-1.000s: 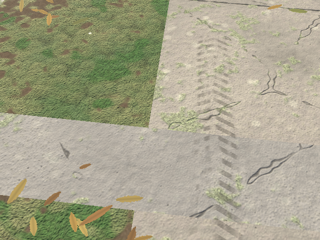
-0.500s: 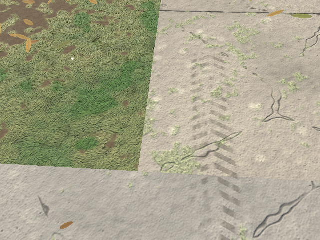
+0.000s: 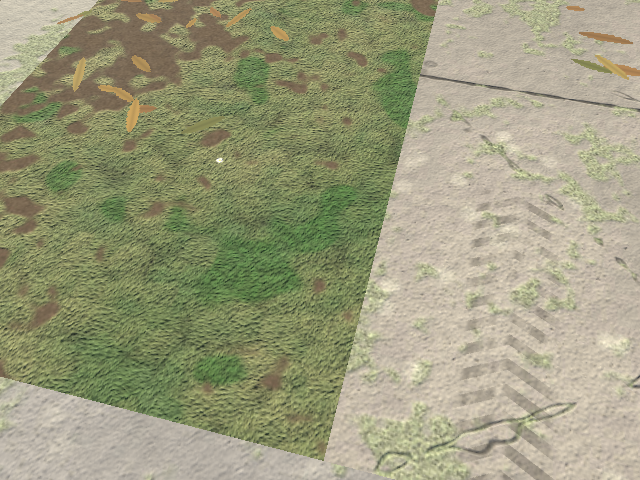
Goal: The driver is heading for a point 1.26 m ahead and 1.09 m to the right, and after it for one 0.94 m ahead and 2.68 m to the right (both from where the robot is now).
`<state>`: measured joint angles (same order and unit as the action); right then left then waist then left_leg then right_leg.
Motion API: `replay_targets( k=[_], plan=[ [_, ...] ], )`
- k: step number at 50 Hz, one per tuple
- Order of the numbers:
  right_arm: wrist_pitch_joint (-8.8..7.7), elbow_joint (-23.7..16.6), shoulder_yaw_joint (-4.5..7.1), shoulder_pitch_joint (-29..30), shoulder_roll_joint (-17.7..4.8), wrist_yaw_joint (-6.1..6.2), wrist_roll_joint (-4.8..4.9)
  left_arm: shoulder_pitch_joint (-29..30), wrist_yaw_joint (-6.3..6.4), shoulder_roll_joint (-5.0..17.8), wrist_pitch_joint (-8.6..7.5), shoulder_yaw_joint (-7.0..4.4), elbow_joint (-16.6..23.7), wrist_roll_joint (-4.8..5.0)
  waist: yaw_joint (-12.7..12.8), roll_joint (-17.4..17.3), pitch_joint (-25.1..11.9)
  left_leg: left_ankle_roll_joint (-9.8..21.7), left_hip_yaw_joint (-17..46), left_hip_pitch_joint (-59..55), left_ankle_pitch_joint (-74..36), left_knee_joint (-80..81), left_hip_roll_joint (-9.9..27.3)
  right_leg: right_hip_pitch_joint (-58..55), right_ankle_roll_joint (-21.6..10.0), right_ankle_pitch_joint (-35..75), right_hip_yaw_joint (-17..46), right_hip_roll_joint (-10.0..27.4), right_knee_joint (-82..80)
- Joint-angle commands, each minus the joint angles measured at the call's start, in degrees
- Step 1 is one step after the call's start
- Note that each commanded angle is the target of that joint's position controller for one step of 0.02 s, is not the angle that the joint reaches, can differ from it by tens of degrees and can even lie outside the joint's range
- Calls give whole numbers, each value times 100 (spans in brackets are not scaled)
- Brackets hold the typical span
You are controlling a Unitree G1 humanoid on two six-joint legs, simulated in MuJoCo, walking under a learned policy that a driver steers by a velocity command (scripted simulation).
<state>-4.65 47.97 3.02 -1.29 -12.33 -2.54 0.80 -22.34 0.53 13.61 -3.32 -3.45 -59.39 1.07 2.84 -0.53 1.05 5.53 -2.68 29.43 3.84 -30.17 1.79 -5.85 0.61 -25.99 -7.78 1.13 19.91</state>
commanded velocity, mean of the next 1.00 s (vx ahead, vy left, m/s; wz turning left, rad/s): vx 0.50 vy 0.00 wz -0.48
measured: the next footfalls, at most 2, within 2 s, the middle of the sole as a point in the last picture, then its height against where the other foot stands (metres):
right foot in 0.54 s outside the picture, level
left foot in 1.04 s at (397, 338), level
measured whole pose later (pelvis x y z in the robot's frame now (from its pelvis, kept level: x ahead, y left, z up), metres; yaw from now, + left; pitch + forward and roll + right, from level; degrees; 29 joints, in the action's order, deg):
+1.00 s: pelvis +0.55 -0.12 +0.02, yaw -32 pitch +3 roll +0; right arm -6.8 44.5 3.4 1.5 -15.0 -1.0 0.5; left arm -20.4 1.0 15.3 -2.8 -5.1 -47.1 1.3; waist 4.9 -2.2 0.6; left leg -1.4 4.0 31.1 -0.5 -27.4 0.7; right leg 3.9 -3.9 -21.6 11.0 -5.8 23.9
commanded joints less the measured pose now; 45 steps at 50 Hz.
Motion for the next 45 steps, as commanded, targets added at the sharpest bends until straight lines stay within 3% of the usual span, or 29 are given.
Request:
replay_targets(
  k=[1, 2, 3, 4, 5, 7, 9, 14, 18, 22, 25, 26, 27, 28, 29, 30, 31, 32, 33, 34, 36, 39, 42, 45],
  plan=[
    [-53, 379, 624, -2738, -1977, 167, -138, -300, -65, 194, -145, 87, 460, -55, -1102, -854, -2107, 1300, 2874, -5449, 377, 142, 1915, 3731, -201, 2180, 276, -9, 4617],
    [-52, 349, 460, -2732, -1512, 192, -120, -234, -88, 310, -293, 58, 321, 22, -1134, -1028, -2684, 1452, 4291, -5500, 348, 995, 2369, 4276, -205, -747, 1397, -337, 5604],
    [-60, 304, 357, -2243, -1204, 205, -97, 334, -92, 791, -347, -110, 497, 225, -1081, -813, -1772, 1076, 3289, -4767, 435, 1109, 2136, 4758, -289, -515, 1536, 22, 5905],
    [-75, 210, 287, -1713, -948, 215, -75, 658, -58, 765, -344, -112, 598, 246, -883, -595, -1130, 815, 2417, -3876, 377, 1254, 1934, 4806, -337, 19, 1329, 376, 5651],
    [-109, 200, 219, -1323, -695, 190, -81, 796, -4, 679, -289, -145, 593, 172, -697, -375, -661, 635, 1813, -3026, 321, 1536, 1696, 4576, -335, 439, 1249, 581, 5278],
    [-172, 252, 165, -983, -441, 154, -162, 434, 25, 411, -67, -182, 476, 128, -329, -609, -310, 419, 1018, -2056, 377, 1977, 1370, 3890, -368, 967, 1286, 796, 4931],
    [-211, 344, 206, -1003, -551, 183, -181, 344, 34, 228, 72, -183, 473, 131, -205, -502, -99, 454, 541, -1760, 51, 2219, 1329, 3921, -354, 1239, 1282, 822, 4792],
    [-202, 469, 256, -1185, -766, 348, -220, 1038, -18, 292, 100, -230, 787, 27, -242, -310, 192, 392, -247, -2088, -564, 2344, 1265, 4644, -239, 2536, 1349, 742, 3533],
    [-143, 530, 298, -1454, -940, 436, -146, 1841, -181, 157, 73, -132, 1094, -11, -499, -156, 425, 323, -702, -2493, -667, 2374, 1351, 4643, -287, 3008, 862, 648, 2419],
    [9, 622, 364, -1741, -1067, 450, -37, 2322, -336, 185, 89, -96, 1448, 10, -596, -165, 558, 251, -944, -3393, -1422, 1912, 1606, 4851, -481, 2384, 542, 517, 1909],
    [115, 511, 436, -1485, -1329, 474, 44, 1868, -397, 501, 116, -237, 1544, 31, -166, -471, 80, 66, -1172, -3580, -4127, 762, 1602, 3748, -792, 1513, 29, -28, 1877],
    [157, 468, 445, -1353, -1399, 472, 65, 1224, -390, 729, 120, -358, 1431, 60, 221, -495, -269, -35, -1242, -3450, -4675, -167, 1498, 2900, -954, 1445, -88, -287, 1719],
    [163, 419, 418, -1262, -1377, 462, 78, 305, -317, 1097, 122, -562, 1201, 73, 697, -301, -764, -264, -1317, -2826, -4111, -1524, 1227, 1442, -1180, 1837, 53, -507, 1243],
    [98, 252, 278, -1360, -921, 445, -133, -199, -190, 1691, 163, -706, 1078, 58, 605, 894, -1111, -541, -1267, -1153, -571, -3475, 766, -13, -1538, 2032, 1914, 614, 1099],
    [-133, -49, 85, -1762, -325, 354, -104, 30, -234, 1930, 60, -686, 1272, 21, 3, 1692, -1953, -775, -22, 914, 3060, -5165, -495, -1545, -2746, 826, 5432, 1788, -27],
    [-356, -166, 185, -969, -855, 274, 143, -111, -275, 1412, -6, -526, 1287, -20, 397, 769, -1856, -578, 818, 1564, 2788, -5342, -213, -1567, -2386, 822, 5328, 1758, -497],
    [-455, -269, 197, -671, -911, 244, 251, 93, -265, 1139, -71, -455, 1284, -26, 319, 602, -1190, -407, 758, 1841, 2278, -5036, 33, -1005, -2139, 1213, 4443, 1588, -425],
    [-477, -169, 203, -672, -873, 290, 142, 548, -263, 945, -114, -391, 1388, -3, 28, 46, -765, -376, 766, 1516, 1834, -4526, 318, -102, -1929, 1836, 3711, 1320, -390],
    [-430, -119, 270, -713, -972, 328, -3, 899, -241, 749, -128, -329, 1488, -14, -181, 26, -590, -416, 761, 1067, 1605, -4043, 481, 613, -1811, 2381, 3194, 1120, -426],
    [-337, -104, 304, -812, -997, 321, -29, 1038, -207, 654, -133, -281, 1572, -61, -335, 100, -548, -461, 787, 685, 1461, -3826, 581, 1046, -1769, 2652, 2957, 986, -541],
    [-199, -160, 305, -787, -874, 331, -93, 959, -131, 802, -150, -301, 1592, -30, -421, 101, -437, -636, 682, 518, 1302, -3274, 571, 1458, -1772, 3069, 2683, 864, -677],
    [-125, -384, 252, -164, -731, 360, -156, 650, -3, 1045, -142, -357, 1576, -9, -261, 190, -204, -868, 551, 704, 456, -2120, 403, 1724, -1677, 3260, 2346, 673, -762],
    [-158, -553, 179, 419, -598, 302, -114, 459, 40, 1018, -86, -349, 1562, 13, -24, 455, -89, -874, 507, 393, -584, -778, 113, 1905, -1405, 2697, 2133, 398, -688],
    [-210, -728, 156, 808, -655, 228, -39, 251, 32, 1027, -58, -355, 1492, 27, 152, 595, -26, -828, 512, 98, -957, -124, -70, 1855, -1290, 2273, 2368, 480, -555]
  ],
)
